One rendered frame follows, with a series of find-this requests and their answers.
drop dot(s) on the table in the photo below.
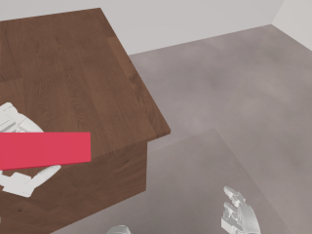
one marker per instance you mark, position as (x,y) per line
(69,73)

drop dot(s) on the right robot hand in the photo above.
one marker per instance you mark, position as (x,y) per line
(241,220)

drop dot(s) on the sponge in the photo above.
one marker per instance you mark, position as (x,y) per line
(29,150)

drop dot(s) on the left robot hand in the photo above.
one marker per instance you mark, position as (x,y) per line
(13,122)

